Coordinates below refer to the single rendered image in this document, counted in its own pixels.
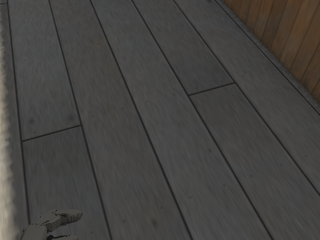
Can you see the robot left hand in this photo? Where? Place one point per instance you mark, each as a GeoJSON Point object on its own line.
{"type": "Point", "coordinates": [50, 221]}

